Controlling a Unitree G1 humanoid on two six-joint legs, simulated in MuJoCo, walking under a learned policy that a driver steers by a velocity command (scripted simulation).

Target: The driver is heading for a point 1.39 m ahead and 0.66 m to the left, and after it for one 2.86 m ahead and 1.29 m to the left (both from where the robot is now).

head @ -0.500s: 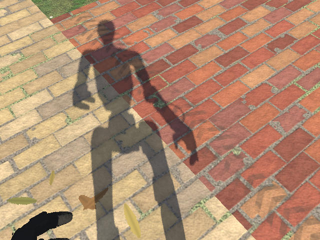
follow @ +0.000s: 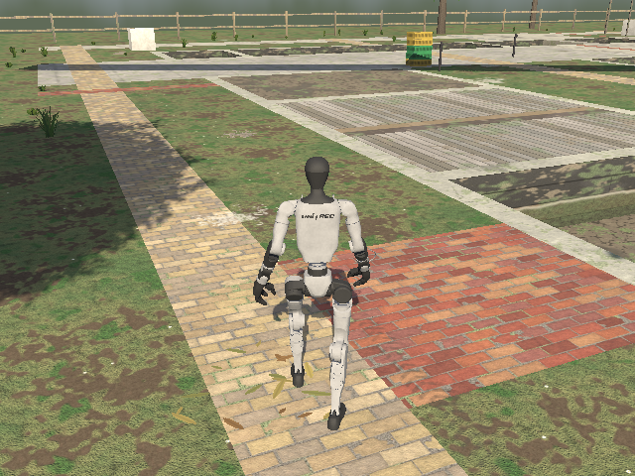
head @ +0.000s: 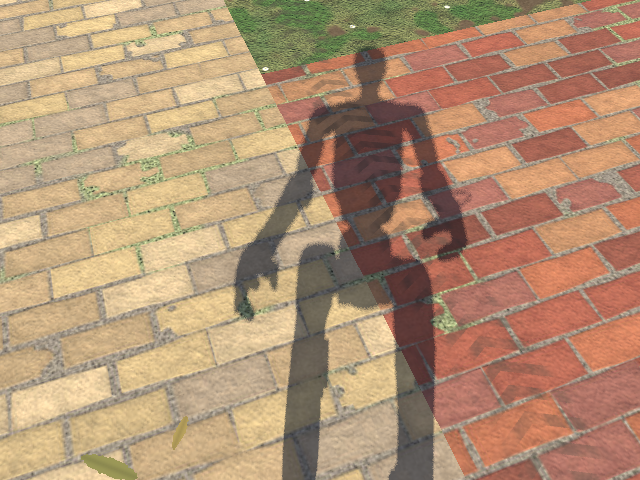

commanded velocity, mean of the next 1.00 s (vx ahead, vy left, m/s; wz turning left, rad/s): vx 0.50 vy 0.00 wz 0.57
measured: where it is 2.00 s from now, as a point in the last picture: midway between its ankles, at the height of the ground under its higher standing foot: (151, 268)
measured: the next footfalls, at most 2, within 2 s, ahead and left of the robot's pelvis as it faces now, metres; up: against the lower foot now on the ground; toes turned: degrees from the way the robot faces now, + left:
left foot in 0.04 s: +0.19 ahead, +0.10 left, +0.00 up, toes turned +4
right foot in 0.50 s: +0.50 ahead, -0.06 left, +0.00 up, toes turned +22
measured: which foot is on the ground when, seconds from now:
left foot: up 0.00-0.02, down 0.04-0.52, up 0.54-1.00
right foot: down 0.00-0.02, up 0.04-0.48, down 0.50-1.00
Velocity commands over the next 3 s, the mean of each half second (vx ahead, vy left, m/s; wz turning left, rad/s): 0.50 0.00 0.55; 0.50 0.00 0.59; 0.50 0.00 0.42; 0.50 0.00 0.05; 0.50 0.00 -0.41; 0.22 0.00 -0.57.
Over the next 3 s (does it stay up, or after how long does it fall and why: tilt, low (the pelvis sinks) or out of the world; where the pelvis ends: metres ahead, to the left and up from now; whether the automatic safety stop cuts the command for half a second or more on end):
stays up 1.31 0.79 0.01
